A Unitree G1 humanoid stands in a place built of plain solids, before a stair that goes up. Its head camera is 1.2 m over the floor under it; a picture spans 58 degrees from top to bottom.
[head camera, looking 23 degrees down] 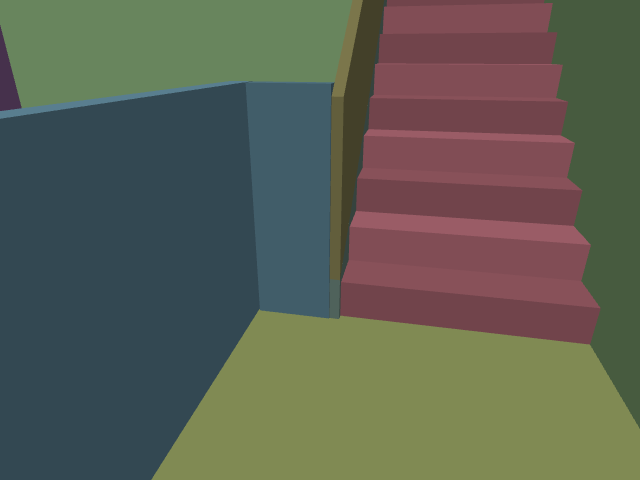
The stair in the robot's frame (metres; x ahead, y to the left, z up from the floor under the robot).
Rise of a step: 0.19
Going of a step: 0.25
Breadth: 1.15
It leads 12 degrees to the right of straight ahead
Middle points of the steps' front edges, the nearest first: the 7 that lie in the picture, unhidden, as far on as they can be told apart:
1.73 -0.66 0.19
1.98 -0.71 0.39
2.23 -0.77 0.58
2.48 -0.82 0.77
2.73 -0.87 0.96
2.97 -0.92 1.15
3.22 -0.98 1.34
